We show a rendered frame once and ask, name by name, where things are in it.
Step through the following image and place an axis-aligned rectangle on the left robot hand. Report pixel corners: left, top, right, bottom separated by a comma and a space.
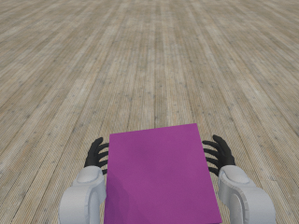
84, 137, 109, 175

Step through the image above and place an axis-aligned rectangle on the carton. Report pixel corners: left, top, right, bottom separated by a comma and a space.
103, 123, 222, 224

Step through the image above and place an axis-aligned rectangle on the right robot hand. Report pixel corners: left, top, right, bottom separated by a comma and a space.
202, 134, 236, 176

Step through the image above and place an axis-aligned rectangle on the right robot forearm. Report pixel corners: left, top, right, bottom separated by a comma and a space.
218, 165, 277, 224

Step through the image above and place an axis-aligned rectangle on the left robot forearm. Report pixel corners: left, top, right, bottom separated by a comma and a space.
57, 165, 107, 224

